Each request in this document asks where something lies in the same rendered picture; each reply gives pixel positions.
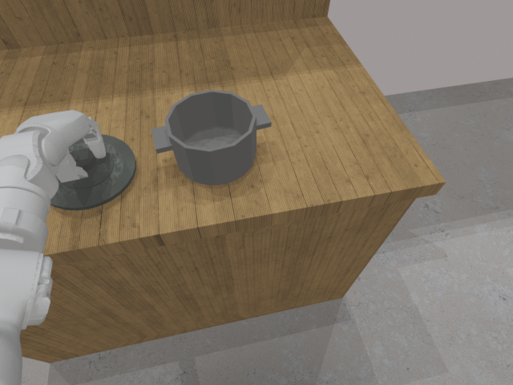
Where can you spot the knob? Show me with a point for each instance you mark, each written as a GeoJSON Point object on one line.
{"type": "Point", "coordinates": [84, 158]}

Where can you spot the pot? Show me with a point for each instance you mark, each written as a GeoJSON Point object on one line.
{"type": "Point", "coordinates": [213, 135]}

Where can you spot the lid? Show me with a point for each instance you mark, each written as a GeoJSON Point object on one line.
{"type": "Point", "coordinates": [108, 179]}

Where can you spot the left robot upper arm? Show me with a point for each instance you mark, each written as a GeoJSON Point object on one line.
{"type": "Point", "coordinates": [25, 286]}

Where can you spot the left robot forearm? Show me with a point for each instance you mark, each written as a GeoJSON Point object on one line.
{"type": "Point", "coordinates": [29, 160]}

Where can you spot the left robot hand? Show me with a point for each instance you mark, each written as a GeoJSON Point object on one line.
{"type": "Point", "coordinates": [73, 126]}

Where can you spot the table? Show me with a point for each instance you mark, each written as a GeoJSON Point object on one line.
{"type": "Point", "coordinates": [331, 178]}

